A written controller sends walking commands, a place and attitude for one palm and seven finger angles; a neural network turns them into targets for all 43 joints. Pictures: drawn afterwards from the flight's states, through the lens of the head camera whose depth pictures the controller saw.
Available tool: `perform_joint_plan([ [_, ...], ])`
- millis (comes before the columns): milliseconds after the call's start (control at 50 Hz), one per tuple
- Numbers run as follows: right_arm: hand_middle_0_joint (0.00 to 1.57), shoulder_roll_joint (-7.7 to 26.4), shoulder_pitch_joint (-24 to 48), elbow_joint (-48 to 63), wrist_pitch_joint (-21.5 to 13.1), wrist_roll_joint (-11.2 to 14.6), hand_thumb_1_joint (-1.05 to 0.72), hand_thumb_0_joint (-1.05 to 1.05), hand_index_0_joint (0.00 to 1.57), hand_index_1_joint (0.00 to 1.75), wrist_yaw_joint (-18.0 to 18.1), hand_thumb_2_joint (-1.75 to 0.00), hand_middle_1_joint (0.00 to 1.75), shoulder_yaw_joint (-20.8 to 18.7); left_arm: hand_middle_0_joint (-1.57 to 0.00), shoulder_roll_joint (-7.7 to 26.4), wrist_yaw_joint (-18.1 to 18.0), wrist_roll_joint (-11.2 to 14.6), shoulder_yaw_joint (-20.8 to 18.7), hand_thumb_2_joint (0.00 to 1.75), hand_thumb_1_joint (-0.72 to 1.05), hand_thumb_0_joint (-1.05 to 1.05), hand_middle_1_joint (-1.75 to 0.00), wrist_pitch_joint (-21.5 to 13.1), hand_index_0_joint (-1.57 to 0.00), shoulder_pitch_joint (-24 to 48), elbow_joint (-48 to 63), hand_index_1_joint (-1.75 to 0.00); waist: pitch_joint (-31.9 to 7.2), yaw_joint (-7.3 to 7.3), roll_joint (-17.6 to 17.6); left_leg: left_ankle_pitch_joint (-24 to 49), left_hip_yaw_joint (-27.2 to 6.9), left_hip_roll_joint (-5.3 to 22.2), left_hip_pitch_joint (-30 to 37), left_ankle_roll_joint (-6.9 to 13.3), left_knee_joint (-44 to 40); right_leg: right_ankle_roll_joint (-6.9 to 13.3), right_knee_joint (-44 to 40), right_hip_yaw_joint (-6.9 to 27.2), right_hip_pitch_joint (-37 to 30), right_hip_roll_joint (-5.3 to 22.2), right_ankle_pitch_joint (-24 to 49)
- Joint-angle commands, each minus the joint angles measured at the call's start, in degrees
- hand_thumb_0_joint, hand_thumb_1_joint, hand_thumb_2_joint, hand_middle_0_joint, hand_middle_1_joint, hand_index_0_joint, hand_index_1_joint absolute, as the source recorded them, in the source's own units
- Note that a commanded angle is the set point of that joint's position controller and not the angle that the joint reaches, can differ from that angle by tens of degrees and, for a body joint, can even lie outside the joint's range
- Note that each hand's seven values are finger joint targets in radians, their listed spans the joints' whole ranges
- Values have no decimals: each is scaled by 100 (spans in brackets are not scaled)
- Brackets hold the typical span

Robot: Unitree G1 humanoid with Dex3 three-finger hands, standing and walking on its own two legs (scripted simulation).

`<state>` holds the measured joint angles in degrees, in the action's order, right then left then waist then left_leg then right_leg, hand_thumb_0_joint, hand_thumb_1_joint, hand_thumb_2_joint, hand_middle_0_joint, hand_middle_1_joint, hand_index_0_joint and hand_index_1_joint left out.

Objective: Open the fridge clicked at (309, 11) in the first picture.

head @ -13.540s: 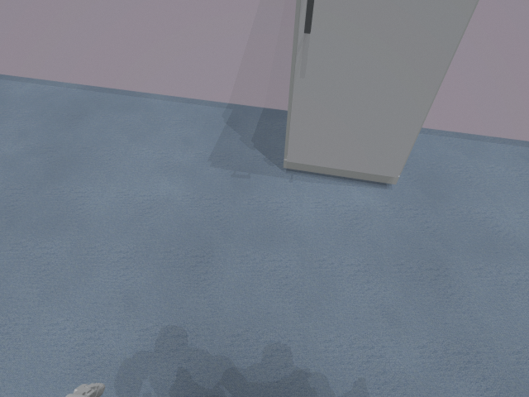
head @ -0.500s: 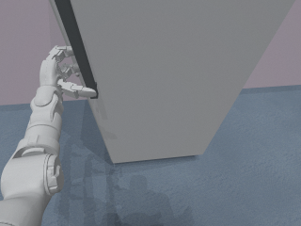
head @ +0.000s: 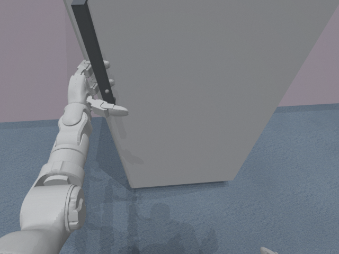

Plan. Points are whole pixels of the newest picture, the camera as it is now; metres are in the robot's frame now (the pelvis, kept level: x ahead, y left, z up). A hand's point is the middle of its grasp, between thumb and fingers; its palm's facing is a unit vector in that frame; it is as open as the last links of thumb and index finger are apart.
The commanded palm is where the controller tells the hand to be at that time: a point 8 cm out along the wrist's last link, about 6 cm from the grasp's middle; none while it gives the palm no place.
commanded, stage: slide the fingers in behind the handle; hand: left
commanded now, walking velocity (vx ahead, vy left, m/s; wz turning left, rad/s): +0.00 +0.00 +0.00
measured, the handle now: (100, 65) +0.51 +0.17 +0.18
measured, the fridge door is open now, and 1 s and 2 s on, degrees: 0 0 0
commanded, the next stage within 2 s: grip the handle and tug to test in 0.94 s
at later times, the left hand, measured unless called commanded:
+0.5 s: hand (111, 90) +0.46 +0.14 +0.14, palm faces +0.10 -0.99 +0.00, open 14.1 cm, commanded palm +0.43 +0.18 +0.14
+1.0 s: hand (112, 89) +0.47 +0.14 +0.14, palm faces +0.08 -1.00 +0.00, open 14.0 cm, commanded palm +0.44 +0.19 +0.14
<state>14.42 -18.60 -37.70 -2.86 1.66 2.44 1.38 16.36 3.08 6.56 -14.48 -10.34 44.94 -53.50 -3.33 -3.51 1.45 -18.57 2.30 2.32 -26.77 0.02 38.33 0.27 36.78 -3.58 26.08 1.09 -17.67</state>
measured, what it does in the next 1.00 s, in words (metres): stands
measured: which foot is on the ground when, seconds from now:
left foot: down 0.00-1.00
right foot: down 0.00-1.00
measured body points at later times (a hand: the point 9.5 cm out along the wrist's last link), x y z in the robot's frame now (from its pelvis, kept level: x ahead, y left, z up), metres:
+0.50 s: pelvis +0.00 -0.01 +0.00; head +0.03 -0.02 +0.45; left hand +0.45 +0.20 +0.15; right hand +0.06 -0.27 -0.12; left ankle +0.01 +0.12 -0.72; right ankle +0.01 -0.12 -0.72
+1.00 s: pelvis +0.00 +0.00 +0.00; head +0.04 -0.01 +0.45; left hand +0.46 +0.20 +0.14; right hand +0.05 -0.26 -0.12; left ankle +0.01 +0.12 -0.72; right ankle +0.01 -0.12 -0.72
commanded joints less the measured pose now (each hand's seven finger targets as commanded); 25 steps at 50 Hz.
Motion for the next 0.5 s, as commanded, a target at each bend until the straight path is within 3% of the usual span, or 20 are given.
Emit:
perform_joint_plan([
  [0, 20, 804, -296, 511, -188, -5, -90, 0, 20, 30, 55, -90, 30, -290, -30, 1141, -66, -26, -157, 30, -50, 0, -120, -481, -30, 3058, 1268, -120, -2004, -108, 81, 1375, -235, -215, 1069, 142, -425, 112, -363, 131, -620, -217, 1690],
  [40, 20, 825, -350, 502, -183, -19, -90, 0, 20, 30, 58, -90, 30, -296, -30, 1222, -74, -6, -269, 30, -50, 0, -120, -504, -30, 2881, 1143, -120, -2072, -94, -155, 1524, -219, -221, 1040, 166, -387, 104, -356, 132, -750, -226, 1871],
  [100, 20, 790, -286, 551, -170, -1, -90, 0, 20, 30, 37, -90, 30, -298, -30, 1054, -21, 28, -169, 30, -50, 0, -120, -494, -30, 2721, 1182, -120, -2060, -58, -84, 1518, -146, -233, 970, 161, -396, 93, -362, 153, -840, -218, 2010],
  [140, 20, 838, -346, 532, -137, -8, -90, 0, 20, 30, 57, -90, 30, -308, -30, 1294, -27, 33, -370, 30, -50, 0, -120, -461, -30, 2634, 1014, -120, -1919, -60, -355, 1435, -141, -229, 815, 191, -417, 79, -407, 161, -918, -219, 1988],
  [180, 20, 823, -303, 574, -117, 5, -90, 0, 20, 30, 60, -90, 30, -310, -30, 1358, -12, 29, -402, 30, -50, 0, -120, -461, -30, 2703, 1213, -120, -2053, -29, -147, 1427, -92, -250, 837, 193, -437, 75, -413, 206, -1003, -201, 2044],
  [220, 20, 782, -281, 584, -121, 11, -90, 0, 20, 30, 51, -90, 30, -306, -30, 1095, 3, 26, -150, 30, -50, 0, -120, -487, -30, 2874, 1386, -120, -1990, -89, -9, 1385, -104, -252, 909, 190, -437, 80, -433, 192, -902, -210, 1985],
  [260, 20, 804, -309, 562, -129, 9, -90, 0, 20, 30, 59, -90, 30, -336, -30, 1237, -24, 76, -312, 30, -50, 0, -120, -530, -30, 2768, 1432, -120, -2091, -65, -150, 1446, -110, -244, 946, 203, -424, 77, -444, 206, -995, -224, 2047],
  [360, 20, 787, -281, 535, -137, 20, -90, 0, 20, 30, 46, -90, 30, -342, -30, 892, -22, 77, -35, 30, -50, 0, -120, -482, -30, 2672, 1481, -120, -2004, -85, 18, 1451, -116, -250, 1028, 194, -460, 90, -467, 170, -894, -222, 1984],
  [380, 20, 801, -292, 504, -130, 25, -90, 0, 20, 30, 51, -90, 30, -344, -30, 1004, -46, 72, -132, 30, -50, 0, -120, -453, -30, 2628, 1404, -120, -1930, -74, -114, 1379, -137, -240, 985, 187, -472, 90, -484, 151, -873, -225, 1899],
  [420, 20, 782, -259, 503, -152, 17, -90, 0, 20, 30, 44, -90, 30, -323, -30, 790, -83, 60, 57, 30, -50, 0, -120, -417, -30, 2794, 1349, -120, -1769, -128, -96, 1126, -132, -260, 914, 195, -514, 77, -543, 165, -767, -218, 1673],
  [440, 20, 807, -288, 476, -148, 17, -90, 0, 20, 30, 54, -90, 30, -330, -30, 859, -112, 40, 16, 30, -50, 0, -120, -422, -30, 2771, 1225, -120, -1678, -145, -234, 1099, -144, -247, 868, 205, -513, 78, -567, 155, -761, -218, 1615],
  [480, 20, 792, -278, 457, -160, 15, -90, 0, 20, 30, 50, -90, 30, -330, -30, 767, -122, -22, 170, 30, -50, 0, -120, -476, -30, 3028, 1287, -120, -1760, -195, -7, 1030, -162, -253, 951, 195, -518, 83, -548, 173, -641, -206, 1510],
])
